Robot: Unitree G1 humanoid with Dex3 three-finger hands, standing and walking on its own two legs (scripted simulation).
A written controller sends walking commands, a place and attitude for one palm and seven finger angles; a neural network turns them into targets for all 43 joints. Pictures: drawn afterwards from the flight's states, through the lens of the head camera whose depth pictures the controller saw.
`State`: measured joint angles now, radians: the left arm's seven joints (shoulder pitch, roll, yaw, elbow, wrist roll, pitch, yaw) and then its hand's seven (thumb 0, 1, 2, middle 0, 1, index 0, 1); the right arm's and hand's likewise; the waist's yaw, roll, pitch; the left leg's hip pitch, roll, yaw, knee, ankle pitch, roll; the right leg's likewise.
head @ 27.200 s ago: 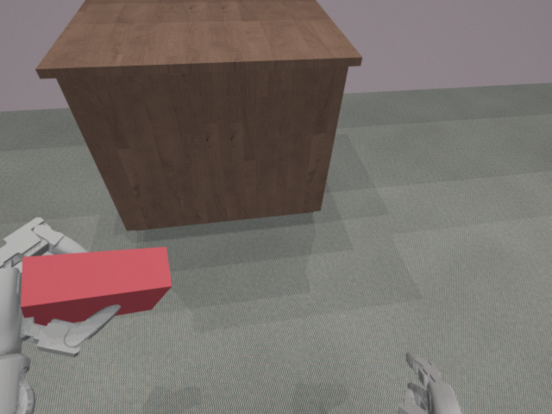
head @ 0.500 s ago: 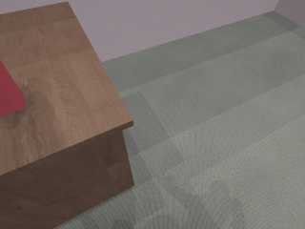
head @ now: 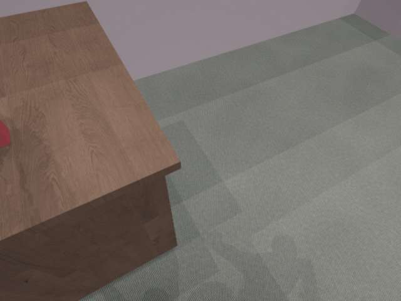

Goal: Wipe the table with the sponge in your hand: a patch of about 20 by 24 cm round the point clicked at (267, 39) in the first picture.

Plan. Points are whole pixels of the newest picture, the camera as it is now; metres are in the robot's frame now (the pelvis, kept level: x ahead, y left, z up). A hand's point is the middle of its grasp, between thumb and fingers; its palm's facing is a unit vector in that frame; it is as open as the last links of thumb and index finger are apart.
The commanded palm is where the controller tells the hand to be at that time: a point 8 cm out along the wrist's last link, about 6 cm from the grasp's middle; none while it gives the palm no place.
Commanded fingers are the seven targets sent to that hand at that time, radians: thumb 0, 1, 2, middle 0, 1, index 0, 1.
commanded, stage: slide back across to the first lane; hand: left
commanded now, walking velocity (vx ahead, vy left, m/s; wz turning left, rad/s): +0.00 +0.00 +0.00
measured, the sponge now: out of the picture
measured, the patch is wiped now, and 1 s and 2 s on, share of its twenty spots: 0.95 0.95 0.95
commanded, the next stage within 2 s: wipe back along the first lane in 0.26 s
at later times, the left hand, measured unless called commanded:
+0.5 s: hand out of the picture +0.38 +0.46 +0.16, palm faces -0.16 +0.04 -0.99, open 9.2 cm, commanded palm +0.38 +0.44 +0.21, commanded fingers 0.00 0.10 1.30 -1.20 -1.60 -1.20 -1.60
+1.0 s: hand out of the picture +0.36 +0.43 +0.15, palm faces -0.07 +0.04 -1.00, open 9.2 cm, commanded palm +0.33 +0.41 +0.19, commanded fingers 0.00 0.10 1.30 -1.20 -1.60 -1.20 -1.60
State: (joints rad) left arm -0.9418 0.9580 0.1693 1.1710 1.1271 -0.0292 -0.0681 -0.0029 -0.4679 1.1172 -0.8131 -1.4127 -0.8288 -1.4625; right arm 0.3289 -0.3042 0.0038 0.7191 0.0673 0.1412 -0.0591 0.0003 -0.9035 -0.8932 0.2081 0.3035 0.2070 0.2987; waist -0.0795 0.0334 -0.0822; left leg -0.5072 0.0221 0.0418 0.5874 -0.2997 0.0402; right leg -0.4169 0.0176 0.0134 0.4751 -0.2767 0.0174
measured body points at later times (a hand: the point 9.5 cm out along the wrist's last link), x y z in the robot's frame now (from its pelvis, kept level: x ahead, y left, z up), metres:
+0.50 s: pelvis -0.01 +0.01 +0.00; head +0.06 +0.02 +0.44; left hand +0.38 +0.46 +0.21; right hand +0.04 -0.28 -0.12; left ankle -0.02 +0.09 -0.73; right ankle -0.04 -0.14 -0.73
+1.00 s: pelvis -0.01 +0.00 +0.00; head +0.03 -0.01 +0.45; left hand +0.36 +0.42 +0.21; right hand +0.07 -0.28 -0.12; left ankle -0.02 +0.09 -0.73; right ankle -0.04 -0.14 -0.73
